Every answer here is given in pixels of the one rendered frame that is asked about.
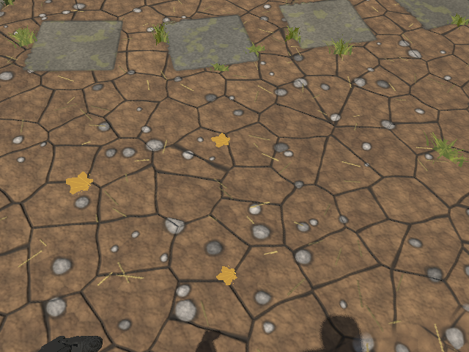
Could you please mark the robot left hand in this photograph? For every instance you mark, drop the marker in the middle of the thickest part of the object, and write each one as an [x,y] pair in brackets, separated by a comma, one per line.
[73,344]

